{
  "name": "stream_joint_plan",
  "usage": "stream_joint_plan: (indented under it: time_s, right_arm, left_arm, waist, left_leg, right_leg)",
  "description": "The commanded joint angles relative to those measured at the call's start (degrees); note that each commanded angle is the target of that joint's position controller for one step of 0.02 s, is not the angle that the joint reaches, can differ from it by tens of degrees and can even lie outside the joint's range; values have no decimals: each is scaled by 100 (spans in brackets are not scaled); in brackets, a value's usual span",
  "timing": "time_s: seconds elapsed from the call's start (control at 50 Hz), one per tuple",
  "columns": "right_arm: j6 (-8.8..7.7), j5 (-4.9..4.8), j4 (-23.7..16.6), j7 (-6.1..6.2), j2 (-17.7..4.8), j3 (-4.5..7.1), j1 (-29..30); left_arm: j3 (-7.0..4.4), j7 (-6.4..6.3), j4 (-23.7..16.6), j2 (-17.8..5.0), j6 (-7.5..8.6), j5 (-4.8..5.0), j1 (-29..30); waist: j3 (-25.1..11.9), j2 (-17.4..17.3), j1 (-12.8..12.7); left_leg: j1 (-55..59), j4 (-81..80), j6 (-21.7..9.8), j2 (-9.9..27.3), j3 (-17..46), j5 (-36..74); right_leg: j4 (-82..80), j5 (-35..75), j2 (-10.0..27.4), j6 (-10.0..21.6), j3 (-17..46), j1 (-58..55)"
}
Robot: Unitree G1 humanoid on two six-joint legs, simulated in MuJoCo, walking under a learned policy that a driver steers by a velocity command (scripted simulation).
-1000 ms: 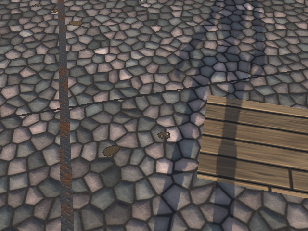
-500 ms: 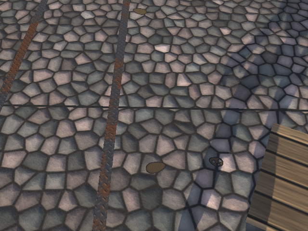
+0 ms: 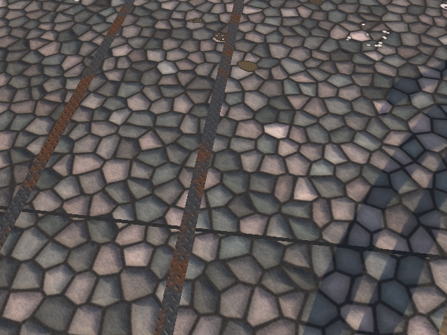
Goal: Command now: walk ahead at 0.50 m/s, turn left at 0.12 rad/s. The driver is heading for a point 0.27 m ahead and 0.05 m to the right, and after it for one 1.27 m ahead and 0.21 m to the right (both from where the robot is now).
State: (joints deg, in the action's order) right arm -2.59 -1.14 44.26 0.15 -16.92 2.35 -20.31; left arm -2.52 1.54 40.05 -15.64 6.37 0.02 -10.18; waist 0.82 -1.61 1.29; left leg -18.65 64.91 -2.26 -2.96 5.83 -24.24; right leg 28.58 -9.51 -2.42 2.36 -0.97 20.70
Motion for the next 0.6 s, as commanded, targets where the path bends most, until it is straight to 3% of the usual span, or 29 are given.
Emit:
stream_joint_plan:
  time_s: [0.02, 0.06, 0.1, 0.16, 0.24, 0.28, 0.32, 0.34, 0.36, 0.38, 0.4, 0.42, 0.44, 0.48, 0.54, 0.6]
  right_arm:
    - [-182, 63, -658, -31, -623, 178, 541]
    - [-136, 43, -588, -48, -416, 139, 381]
    - [-100, 116, -660, -27, -282, 93, 610]
    - [-141, 155, -702, -45, -96, 11, 983]
    - [-176, 122, -785, -130, -198, 52, 1512]
    - [-195, 147, -820, -165, -348, 113, 1541]
    - [-209, 219, -623, -149, -491, 199, 1041]
    - [-222, 260, -562, -99, -776, 276, 760]
    - [-197, 401, -620, -40, -1065, 298, 526]
    - [-95, 369, -594, -30, -618, 184, 416]
    - [-20, 228, -545, -64, -397, 126, 421]
    - [17, 160, -537, -66, -425, 130, 745]
    - [39, 161, -557, -56, -428, 116, 1091]
    - [65, 258, -563, -17, -556, 162, 1641]
    - [92, 261, -468, 90, -573, 213, 1750]
    - [131, 222, -348, 199, -593, 247, 1795]
  left_arm:
    - [-158, -33, -102, -626, -17, -77, -592]
    - [-149, -25, -38, -598, 8, -18, -573]
    - [-177, -42, 51, -745, 14, 1, -527]
    - [-213, -110, 189, -899, -82, 2, -525]
    - [-200, -165, 457, -933, -201, 64, -883]
    - [-217, -186, 516, -979, -252, 93, -806]
    - [-203, -209, 542, -925, -298, 102, -649]
    - [-153, -207, 558, -784, -283, 25, -842]
    - [-9, -174, 532, -414, -235, -113, -1415]
    - [115, -163, 723, -157, -289, -22, -1911]
    - [-13, -165, 751, -642, -394, 98, -1631]
    - [-92, -213, 628, -811, -512, 149, -1199]
    - [-126, -289, 587, -813, -645, 123, -964]
    - [-184, -418, 558, -794, -882, 75, -989]
    - [-235, -480, 536, -676, -958, 59, -1088]
    - [-218, -442, 348, -537, -957, 47, -738]
  waist:
    - [-128, 510, -282]
    - [-152, 694, -160]
    - [31, 618, -116]
    - [-95, 614, -202]
    - [-244, 680, -397]
    - [-270, 704, -292]
    - [-456, 573, 21]
    - [-719, 221, 72]
    - [-1476, -689, -121]
    - [-2196, -1294, -58]
    - [-1996, -818, 83]
    - [-1387, -538, 35]
    - [-987, -372, -40]
    - [-567, -668, -300]
    - [-519, -675, -336]
    - [-546, -568, -241]
  left_leg:
    - [-2070, 116, 76, 770, 41, 638]
    - [-1829, -250, 159, 833, -105, 719]
    - [-1796, -865, 323, 821, -266, 838]
    - [-1203, -2148, 402, 672, -489, 1884]
    - [-678, -3166, 298, 416, -443, 2932]
    - [-517, -3449, 137, 407, -328, 2743]
    - [255, -3937, -53, 294, -422, 3043]
    - [1009, -4031, -230, 622, -204, 4632]
    - [2684, -3504, -882, 1791, 872, 6765]
    - [3207, -3585, -1627, 2619, 1773, 6837]
    - [2719, -3872, -1526, 2432, 1811, 5426]
    - [2184, -4147, -1302, 2247, 1554, 4268]
    - [1604, -4426, -1156, 2105, 1310, 3417]
    - [456, -4928, -1053, 1870, 822, 2274]
    - [92, -5123, -1166, 1811, 240, 2069]
    - [216, -5156, -1191, 1891, -69, 1921]
  right_leg:
    - [-1567, 162, 1630, 1015, 2230, -1842]
    - [-1766, 657, 1472, 1066, 1803, -1564]
    - [-1810, 2234, 1464, 1142, 1334, -1288]
    - [-1653, 3531, 1151, 921, 531, -1080]
    - [-1409, 3119, 1173, 738, 460, -1382]
    - [-1098, 2870, 1312, 640, 623, -1568]
    - [-421, 2750, 1144, 436, 605, -1548]
    - [255, 2311, 806, 190, 432, -1303]
    - [1496, 204, 395, -127, 350, -179]
    - [2692, -2935, 123, -406, 503, 403]
    - [3105, -3261, 252, -475, 789, 591]
    - [3319, -3023, 365, -534, 701, 905]
    - [3300, -2736, 464, -601, 643, 957]
    - [3183, -2124, 577, -733, 537, 462]
    - [3194, -1702, 548, -743, 274, 273]
    - [2676, -1381, 702, -648, 200, 259]
